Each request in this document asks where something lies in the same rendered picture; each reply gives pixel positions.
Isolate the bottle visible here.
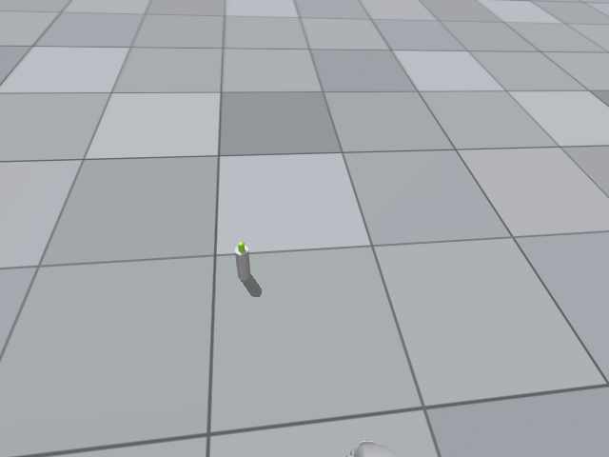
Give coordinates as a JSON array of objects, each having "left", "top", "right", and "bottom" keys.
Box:
[{"left": 235, "top": 242, "right": 250, "bottom": 280}]

